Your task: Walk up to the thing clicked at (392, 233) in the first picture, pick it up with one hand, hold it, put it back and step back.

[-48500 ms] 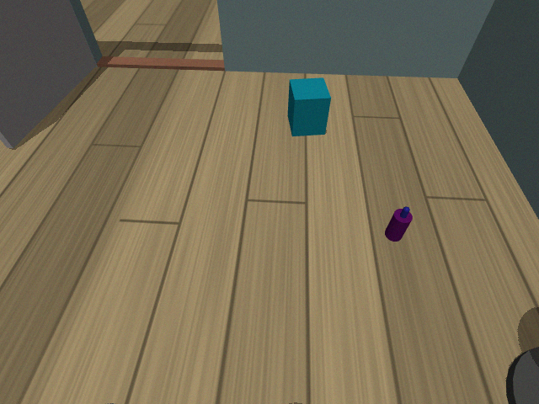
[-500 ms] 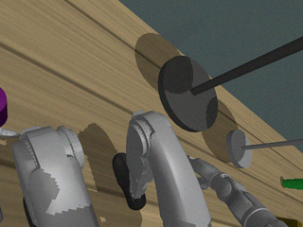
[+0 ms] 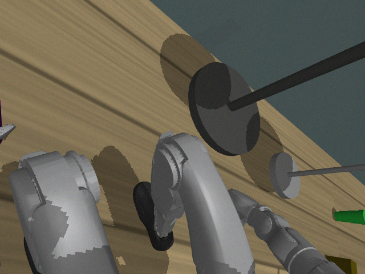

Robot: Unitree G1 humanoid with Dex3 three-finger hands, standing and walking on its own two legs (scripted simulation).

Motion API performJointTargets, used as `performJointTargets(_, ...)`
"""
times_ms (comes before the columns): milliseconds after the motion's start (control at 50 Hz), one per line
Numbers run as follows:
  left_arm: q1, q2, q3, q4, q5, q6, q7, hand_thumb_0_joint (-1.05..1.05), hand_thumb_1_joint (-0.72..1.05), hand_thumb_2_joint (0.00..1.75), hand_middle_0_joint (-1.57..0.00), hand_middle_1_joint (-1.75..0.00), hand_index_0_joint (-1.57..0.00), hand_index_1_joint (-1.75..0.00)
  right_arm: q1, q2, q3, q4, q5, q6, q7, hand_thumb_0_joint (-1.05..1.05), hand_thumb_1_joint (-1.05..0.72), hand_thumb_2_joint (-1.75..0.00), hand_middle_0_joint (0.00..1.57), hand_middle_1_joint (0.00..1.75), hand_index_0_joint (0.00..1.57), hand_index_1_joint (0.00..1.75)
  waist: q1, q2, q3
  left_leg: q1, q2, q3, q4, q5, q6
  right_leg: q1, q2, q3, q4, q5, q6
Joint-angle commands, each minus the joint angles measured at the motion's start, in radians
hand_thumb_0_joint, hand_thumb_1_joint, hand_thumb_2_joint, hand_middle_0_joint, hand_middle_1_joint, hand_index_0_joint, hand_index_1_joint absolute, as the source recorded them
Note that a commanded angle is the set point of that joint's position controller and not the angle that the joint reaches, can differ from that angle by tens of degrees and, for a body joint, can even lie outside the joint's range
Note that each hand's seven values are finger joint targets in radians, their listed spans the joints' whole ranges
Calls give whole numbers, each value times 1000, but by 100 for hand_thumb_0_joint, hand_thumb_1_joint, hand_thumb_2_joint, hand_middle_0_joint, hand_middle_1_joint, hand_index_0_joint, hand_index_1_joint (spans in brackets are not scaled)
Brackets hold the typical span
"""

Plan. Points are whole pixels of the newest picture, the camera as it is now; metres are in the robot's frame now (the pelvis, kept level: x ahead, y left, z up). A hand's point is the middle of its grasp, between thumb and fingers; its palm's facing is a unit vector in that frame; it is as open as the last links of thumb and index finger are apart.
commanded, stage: close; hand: left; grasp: from the side
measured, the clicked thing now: out of the picture +0.42 +0.27 -0.18
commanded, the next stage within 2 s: settle in 0.22 s
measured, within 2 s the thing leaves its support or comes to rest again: leaves its support in 0.62 s
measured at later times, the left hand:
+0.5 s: hand out of the picture +0.41 +0.27 -0.18, palm faces +0.26 -0.97 +0.01, open 10.7 cm
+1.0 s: hand out of the picture +0.39 +0.29 -0.08, palm faces +0.26 -0.97 -0.03, open 10.8 cm
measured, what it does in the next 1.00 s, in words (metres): stands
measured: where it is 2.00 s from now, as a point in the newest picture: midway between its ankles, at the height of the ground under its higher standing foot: (114, 250)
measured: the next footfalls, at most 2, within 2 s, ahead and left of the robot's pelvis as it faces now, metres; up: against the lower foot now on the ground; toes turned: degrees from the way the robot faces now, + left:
none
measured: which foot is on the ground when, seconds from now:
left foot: down 0.00-1.00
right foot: down 0.00-1.00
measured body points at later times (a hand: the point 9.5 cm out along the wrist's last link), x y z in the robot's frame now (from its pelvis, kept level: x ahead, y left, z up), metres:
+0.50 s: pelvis +0.00 +0.00 +0.00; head +0.22 +0.21 +0.33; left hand +0.39 +0.32 -0.17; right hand +0.19 -0.23 -0.03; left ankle +0.08 +0.12 -0.25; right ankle +0.14 -0.13 -0.25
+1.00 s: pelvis +0.01 -0.01 +0.02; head +0.19 +0.17 +0.39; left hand +0.37 +0.34 -0.08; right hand +0.23 -0.23 -0.03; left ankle +0.08 +0.12 -0.25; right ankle +0.14 -0.13 -0.25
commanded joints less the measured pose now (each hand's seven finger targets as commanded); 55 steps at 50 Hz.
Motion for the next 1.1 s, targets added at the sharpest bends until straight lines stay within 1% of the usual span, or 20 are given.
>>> performJointTargets(0, -188, 121, 5, -118, 11, -47, 10, 0, 31, 65, -69, -64, -68, -64, 20, -366, -129, -14, 5, 21, -15, 0, -88, -89, 20, 30, 20, 30, -111, 545, -502, 389, 72, 96, -361, 85, -18, 188, 15, -124, -165, 178, -84)
performJointTargets(40, -194, 112, 3, -118, 6, -49, 13, 0, 35, 70, -74, -70, -73, -69, 21, -371, -130, -16, 5, 23, -13, 0, -88, -89, 20, 30, 20, 30, -122, 546, -509, 395, 72, 88, -362, 78, -19, 187, 15, -130, -160, 175, -83)
performJointTargets(100, -190, 126, 27, -140, -2, -51, 17, 0, 34, 80, -86, -83, -85, -83, 21, -368, -132, -18, 7, 22, -13, 0, -88, -89, 20, 30, 20, 30, -110, 544, -521, 393, 72, 96, -355, 76, -17, 200, 16, -122, -165, 178, -82)
performJointTargets(200, -167, 100, 9, -145, -2, -46, 15, 0, 33, 91, -97, -96, -97, -97, 15, -364, -136, -17, 9, 22, -12, 0, -89, -90, 20, 30, 20, 30, -111, 548, -506, 380, 71, 101, -355, 67, -16, 192, 16, -125, -169, 172, -84)
performJointTargets(360, -135, 103, 10, -179, -1, -40, 19, 0, 37, 115, -117, -123, -115, -125, 10, -371, -143, -16, 16, 27, -9, 0, -92, -91, 20, 30, 20, 30, -95, 570, -508, 402, 76, 90, -371, 80, -24, 179, 9, -131, -152, 179, -86)
performJointTargets(500, -155, 98, 7, -329, -19, -18, 21, 0, 37, 120, -123, -129, -121, -131, 34, -358, -165, -6, 26, 27, -9, 0, -91, -91, 20, 30, 20, 30, -77, 617, -584, 436, 72, 117, -364, 135, -24, 206, 9, -109, -157, 223, -89)
performJointTargets(600, -172, 114, 36, -494, -25, 8, 32, 0, 37, 121, -125, -132, -123, -133, 67, -352, -196, -9, 37, 34, -12, 0, -91, -90, 20, 30, 20, 30, -54, 668, -668, 486, 74, 127, -382, 165, -27, 218, 2, -100, -157, 242, -94)
performJointTargets(640, -159, 97, 23, -569, -29, 27, 36, 0, 32, 119, -125, -131, -123, -133, 75, -341, -208, -13, 44, 34, -10, 0, -91, -90, 20, 30, 20, 30, -43, 685, -711, 506, 73, 136, -391, 174, -28, 227, 0, -88, -160, 253, -99)
performJointTargets(660, -176, 89, 5, -602, -29, 38, 33, 0, 32, 120, -124, -131, -123, -133, 79, -340, -218, -15, 49, 33, -12, 0, -91, -90, 20, 30, 20, 30, -51, 688, -720, 504, 71, 142, -394, 162, -25, 230, -1, -81, -169, 250, -99)
performJointTargets(700, -168, 84, 9, -634, -28, 68, 33, 0, 29, 120, -127, -133, -125, -136, 81, -330, -238, -16, 62, 33, -14, 0, -91, -90, 20, 30, 20, 30, -35, 677, -715, 470, 68, 160, -400, 123, -17, 220, -5, -64, -183, 228, -100)
performJointTargets(720, -184, 65, -15, -646, -28, 79, 29, 0, 27, 119, -128, -133, -126, -135, 75, -327, -244, -19, 70, 33, -14, 0, -92, -90, 20, 30, 20, 30, -42, 680, -700, 448, 66, 165, -408, 92, -16, 199, -9, -64, -185, 203, -100)
performJointTargets(760, -121, 24, -22, -629, -32, 113, 26, 0, 28, 119, -128, -134, -127, -136, 95, -316, -259, -17, 82, 35, -14, 0, -91, -90, 20, 30, 20, 30, -25, 647, -693, 416, 61, 170, -415, 64, -10, 195, -9, -63, -200, 181, -99)
performJointTargets(780, -166, 20, -36, -673, -28, 124, 27, 0, 26, 119, -126, -132, -125, -134, 97, -316, -276, -16, 87, 31, -13, 0, -91, -90, 20, 30, 20, 30, -14, 665, -707, 427, 62, 178, -421, 63, -11, 176, -12, -56, -196, 181, -104)
performJointTargets(880, -107, -50, -66, -696, -33, 196, 6, 0, 24, 119, -127, -134, -127, -136, 143, -294, -322, -8, 127, 37, -12, 0, -90, -90, 20, 30, 20, 30, 15, 608, -729, 411, 54, 184, -452, 53, -4, 138, -20, -48, -207, 158, -105)
performJointTargets(900, -142, -55, -71, -735, -37, 205, 0, 0, 23, 119, -129, -136, -128, -137, 161, -291, -330, -4, 133, 40, -13, 0, -90, -90, 20, 30, 20, 30, 11, 614, -744, 409, 51, 185, -454, 57, -2, 141, -21, -43, -208, 162, -105)
performJointTargets(960, -153, -86, -94, -811, -44, 247, -19, 0, 20, 117, -126, -133, -126, -135, 184, -274, -361, -1, 156, 41, -16, 0, -90, -90, 20, 30, 20, 30, 40, 630, -804, 441, 46, 200, -471, 86, -2, 132, -26, -23, -210, 174, -112)
performJointTargets(1000, -75, -98, -63, -755, -53, 288, -19, 0, 18, 116, -127, -133, -126, -135, 195, -272, -379, -5, 174, 49, -20, 0, -90, -90, 20, 30, 20, 30, 51, 591, -792, 421, 44, 204, -490, 66, 3, 127, -31, -17, -222, 152, -111)
performJointTargets(1020, -165, -118, -95, -861, -54, 291, -19, 0, 16, 116, -124, -131, -123, -133, 199, -261, -386, -11, 178, 48, -20, 0, -89, -90, 20, 30, 20, 30, 51, 611, -823, 429, 43, 210, -495, 79, 2, 129, -32, -11, -222, 162, -113)
performJointTargets(1040, -157, -99, -62, -876, -60, 302, -16, 0, 14, 116, -123, -131, -122, -133, 205, -255, -396, -8, 189, 49, -24, 0, -90, -90, 20, 30, 20, 30, 75, 623, -851, 448, 42, 216, -505, 76, 2, 129, -34, -2, -229, 157, -116)
performJointTargets(1080, -63, -116, -58, -832, -61, 337, -20, 0, 14, 118, -125, -133, -124, -135, 208, -246, -406, -16, 204, 60, -28, 0, -89, -90, 20, 30, 20, 30, 86, 591, -848, 426, 38, 228, -517, 56, 7, 130, -38, 7, -244, 136, -116)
